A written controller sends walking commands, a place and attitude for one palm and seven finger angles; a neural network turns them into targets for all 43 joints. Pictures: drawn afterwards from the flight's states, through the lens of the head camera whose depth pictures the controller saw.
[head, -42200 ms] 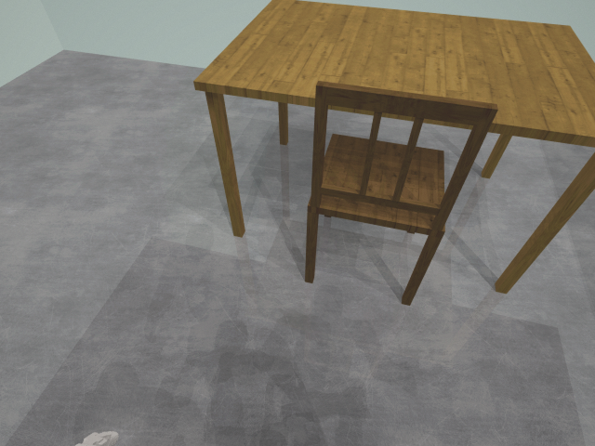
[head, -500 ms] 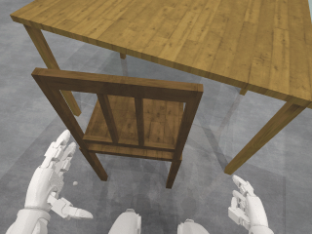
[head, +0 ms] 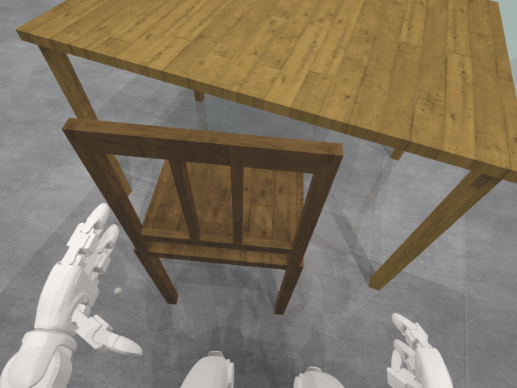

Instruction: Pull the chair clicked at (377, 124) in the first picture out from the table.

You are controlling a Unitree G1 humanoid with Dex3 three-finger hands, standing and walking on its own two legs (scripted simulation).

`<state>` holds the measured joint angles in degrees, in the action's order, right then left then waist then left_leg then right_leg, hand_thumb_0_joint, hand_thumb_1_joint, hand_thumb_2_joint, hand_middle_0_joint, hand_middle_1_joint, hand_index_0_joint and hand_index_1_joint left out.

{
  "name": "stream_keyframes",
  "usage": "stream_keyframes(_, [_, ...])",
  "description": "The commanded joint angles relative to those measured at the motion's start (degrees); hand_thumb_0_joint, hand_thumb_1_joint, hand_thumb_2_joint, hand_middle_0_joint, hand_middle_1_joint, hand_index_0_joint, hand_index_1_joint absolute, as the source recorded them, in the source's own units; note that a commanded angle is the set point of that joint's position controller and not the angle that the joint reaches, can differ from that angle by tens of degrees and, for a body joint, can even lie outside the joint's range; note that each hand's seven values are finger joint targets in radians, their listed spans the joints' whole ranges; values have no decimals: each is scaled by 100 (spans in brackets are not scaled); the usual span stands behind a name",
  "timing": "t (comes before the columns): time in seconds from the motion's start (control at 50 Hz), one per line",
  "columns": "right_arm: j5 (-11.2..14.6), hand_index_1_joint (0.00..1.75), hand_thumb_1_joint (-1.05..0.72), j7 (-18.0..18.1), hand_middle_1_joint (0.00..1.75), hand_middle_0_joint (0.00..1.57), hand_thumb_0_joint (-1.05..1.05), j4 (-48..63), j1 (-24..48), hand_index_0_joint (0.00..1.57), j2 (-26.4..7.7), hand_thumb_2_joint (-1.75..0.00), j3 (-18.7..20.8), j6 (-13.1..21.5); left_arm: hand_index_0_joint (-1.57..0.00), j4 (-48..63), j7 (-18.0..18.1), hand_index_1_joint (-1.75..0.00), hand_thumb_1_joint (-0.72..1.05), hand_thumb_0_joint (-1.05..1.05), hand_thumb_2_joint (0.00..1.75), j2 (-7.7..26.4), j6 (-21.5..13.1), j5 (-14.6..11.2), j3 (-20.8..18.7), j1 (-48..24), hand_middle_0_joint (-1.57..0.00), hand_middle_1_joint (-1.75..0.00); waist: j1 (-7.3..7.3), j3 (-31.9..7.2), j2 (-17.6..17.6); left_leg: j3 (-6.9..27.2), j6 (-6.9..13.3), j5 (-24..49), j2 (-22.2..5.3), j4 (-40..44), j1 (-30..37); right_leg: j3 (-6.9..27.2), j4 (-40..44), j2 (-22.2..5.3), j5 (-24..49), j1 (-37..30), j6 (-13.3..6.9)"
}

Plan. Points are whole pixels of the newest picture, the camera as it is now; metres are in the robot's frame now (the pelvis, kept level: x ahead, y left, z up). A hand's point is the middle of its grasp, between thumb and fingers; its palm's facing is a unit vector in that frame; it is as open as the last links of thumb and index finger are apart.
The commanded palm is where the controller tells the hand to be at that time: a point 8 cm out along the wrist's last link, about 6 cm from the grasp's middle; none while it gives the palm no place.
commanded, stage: raise the hand toward the chair's back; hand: left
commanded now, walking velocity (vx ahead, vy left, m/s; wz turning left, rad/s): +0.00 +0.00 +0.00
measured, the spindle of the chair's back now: (187, 203) +0.44 +0.16 -0.03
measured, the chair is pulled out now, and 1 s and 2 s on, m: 0.13 0.13 0.13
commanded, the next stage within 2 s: aim the fingers beside a spindle in 0.28 s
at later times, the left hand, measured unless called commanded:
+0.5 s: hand (123, 294) +0.24 +0.20 +0.04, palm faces -0.03 -1.00 -0.05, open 17.0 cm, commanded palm +0.22 +0.25 +0.04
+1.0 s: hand (150, 282) +0.26 +0.18 +0.02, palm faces -0.06 -1.00 -0.04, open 17.0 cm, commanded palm +0.25 +0.23 +0.02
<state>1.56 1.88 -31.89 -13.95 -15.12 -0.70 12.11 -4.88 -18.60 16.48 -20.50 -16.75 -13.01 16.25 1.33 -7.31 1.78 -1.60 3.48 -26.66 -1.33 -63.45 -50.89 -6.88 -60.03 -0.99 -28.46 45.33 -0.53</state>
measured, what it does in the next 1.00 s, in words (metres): stands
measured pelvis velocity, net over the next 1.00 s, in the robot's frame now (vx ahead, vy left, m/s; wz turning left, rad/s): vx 0.00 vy -0.02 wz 0.00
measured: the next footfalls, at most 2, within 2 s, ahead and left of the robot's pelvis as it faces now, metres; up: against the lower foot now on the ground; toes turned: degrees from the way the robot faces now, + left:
none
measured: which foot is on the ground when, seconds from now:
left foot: down 0.00-1.00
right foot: down 0.00-1.00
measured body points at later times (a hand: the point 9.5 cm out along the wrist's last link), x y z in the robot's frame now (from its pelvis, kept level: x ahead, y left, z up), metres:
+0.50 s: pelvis +0.00 -0.01 +0.00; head +0.07 +0.01 +0.44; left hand +0.23 +0.25 +0.04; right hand +0.19 -0.24 -0.07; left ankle +0.04 +0.08 -0.66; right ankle +0.01 -0.12 -0.66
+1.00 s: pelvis +0.00 -0.02 -0.02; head +0.08 -0.01 +0.43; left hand +0.26 +0.23 +0.02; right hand +0.18 -0.26 -0.10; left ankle +0.04 +0.08 -0.66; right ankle +0.01 -0.12 -0.66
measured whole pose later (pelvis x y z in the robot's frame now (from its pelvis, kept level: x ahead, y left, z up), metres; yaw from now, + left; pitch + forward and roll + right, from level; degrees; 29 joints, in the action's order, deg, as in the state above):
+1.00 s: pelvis +0.00 -0.02 -0.02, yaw +0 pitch +17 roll -3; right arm 1.1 1.7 -32.0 -12.3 -15.0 -0.8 11.5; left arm -8.9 -17.6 15.2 -22.3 -15.6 -11.0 10.8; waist 1.3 -7.9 1.9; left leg -0.9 2.3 -28.3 -1.8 -68.1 -57.1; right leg -7.4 -65.7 -0.7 -31.0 51.8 -1.9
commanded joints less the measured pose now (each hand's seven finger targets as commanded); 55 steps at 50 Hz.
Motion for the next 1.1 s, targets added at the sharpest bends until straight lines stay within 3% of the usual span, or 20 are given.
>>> stream_keyframes(0.0, [9,30,-90,29,30,20,0,904,319,20,-814,-90,315,327,-6,1171,43,-8,-50,0,30,792,-462,-76,-419,-377,-6,-8,-52,-1191,336,708,-289,935,-32,1199,1381,179,734,166,587,-146,-139])
stream_keyframes(0.22, [15,30,-90,30,30,20,0,917,315,20,-807,-90,292,327,-6,1201,5,-8,-50,0,30,776,-471,-68,-360,-421,-6,-8,-7,-1199,371,731,-278,847,-30,1179,1412,195,737,173,558,-94,-133])
stream_keyframes(0.38, [14,30,-90,65,30,20,0,887,319,20,-790,-90,280,340,-6,1127,-33,-8,-50,0,30,849,-414,-110,-467,-474,-6,-8,3,-1255,188,649,-233,914,4,1045,1282,240,773,189,682,-204,-128])
stream_keyframes(0.44, [15,30,-90,56,30,20,0,883,314,20,-771,-90,274,352,-6,1030,-90,-8,-50,0,30,615,-429,-113,-228,-531,-6,-8,61,-1198,110,617,-223,875,18,962,1197,253,751,169,672,-113,-108])
stream_keyframes(0.48, [11,30,-90,76,30,20,0,834,309,20,-794,-90,283,341,-6,889,-74,-8,-50,0,30,843,-439,-84,-447,-615,-6,-8,36,-1175,87,577,-211,809,24,890,1019,294,734,173,631,-128,-120])
stream_keyframes(0.5, [10,30,-90,73,30,20,0,855,320,20,-789,-90,266,342,-6,939,-92,-8,-50,0,30,723,-451,-82,-307,-738,-6,-8,58,-1165,213,573,-211,780,36,884,1030,294,707,159,611,-64,-118])
stream_keyframes(0.6, [-10,30,-90,70,30,20,0,860,293,20,-788,-90,283,351,-6,1038,-93,-8,-50,0,30,855,-518,-98,-437,-773,-6,-8,-25,-1589,284,550,-207,1130,40,778,1122,335,599,146,914,-228,-136])
stream_keyframes(0.62, [-6,30,-90,56,30,20,0,870,302,20,-766,-90,288,346,-6,1074,-87,-8,-50,0,30,792,-516,-94,-389,-706,-6,-8,-52,-1635,387,530,-217,1262,35,771,1190,326,575,141,1023,-250,-138])
stream_keyframes(0.66, [-4,30,-90,37,30,20,0,866,300,20,-756,-90,320,327,-6,1055,-64,-8,-50,0,30,753,-509,-114,-388,-621,-6,-8,-44,-1696,243,508,-211,1364,38,709,1167,328,554,139,1146,-265,-115])
stream_keyframes(0.7, [1,30,-90,27,30,20,0,846,321,20,-738,-90,315,271,-6,784,-52,-8,-50,0,30,669,-442,-96,-350,-498,-6,-8,-15,-1457,121,478,-200,1292,46,694,968,328,565,147,1144,-244,-111])
stream_keyframes(0.82, [-14,30,-90,49,30,20,0,840,302,20,-782,-90,304,272,-6,898,32,-8,-50,0,30,630,-560,-26,-143,-1082,-6,-8,94,-1464,222,504,-184,921,27,597,857,370,511,121,754,80,-103])
stream_keyframes(0.84, [-20,30,-90,56,30,20,0,821,282,20,-790,-90,318,266,-6,810,51,-8,-50,0,30,717,-577,-36,-277,-1032,-6,-8,58,-1515,84,497,-184,887,26,577,801,377,511,124,724,39,-104])
stream_keyframes(0.88, [-27,30,-90,61,30,20,0,829,290,20,-795,-90,319,253,-6,810,82,-8,-50,0,30,782,-614,-18,-337,-971,-6,-8,4,-1599,177,490,-186,1018,32,548,782,391,444,127,846,-18,-125])
stream_keyframes(0.98, [-25,30,-90,27,30,20,0,840,298,20,-788,-90,325,225,-6,823,153,-8,-50,0,30,645,-603,51,-140,-1104,-6,-8,26,-1767,205,502,-185,1120,21,487,839,376,342,117,927,73,-119])
stream_keyframes(1.04, [-27,30,-90,3,30,20,0,872,284,20,-791,-90,315,171,-6,705,217,-8,-50,0,30,466,-558,101,76,-1188,-6,-8,83,-1649,83,502,-183,995,21,482,761,371,353,114,842,193,-99])
stream_keyframes(1.08, [-35,30,-90,16,30,20,0,820,270,20,-804,-90,316,132,-6,584,305,-8,-50,0,30,672,-559,153,-125,-1338,-6,-8,70,-1611,-7,501,-174,884,20,430,606,402,331,131,746,211,-113])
